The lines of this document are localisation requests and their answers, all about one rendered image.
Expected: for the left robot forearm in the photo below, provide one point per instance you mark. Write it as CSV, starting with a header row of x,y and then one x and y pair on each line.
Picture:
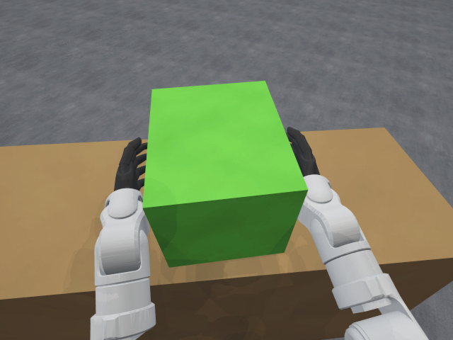
x,y
124,310

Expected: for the right robot hand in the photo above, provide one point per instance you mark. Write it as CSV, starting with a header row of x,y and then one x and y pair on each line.
x,y
302,152

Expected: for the left robot hand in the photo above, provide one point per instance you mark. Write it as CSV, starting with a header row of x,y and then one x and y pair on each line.
x,y
127,173

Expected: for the carton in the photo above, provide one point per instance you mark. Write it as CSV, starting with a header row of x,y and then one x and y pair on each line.
x,y
221,180

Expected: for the right robot forearm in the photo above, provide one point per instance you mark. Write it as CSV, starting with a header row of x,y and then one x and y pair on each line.
x,y
358,281

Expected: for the pedestal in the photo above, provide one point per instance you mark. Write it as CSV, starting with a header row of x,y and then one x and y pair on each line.
x,y
52,197

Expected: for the right robot upper arm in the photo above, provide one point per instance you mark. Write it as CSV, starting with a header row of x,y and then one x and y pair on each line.
x,y
390,326

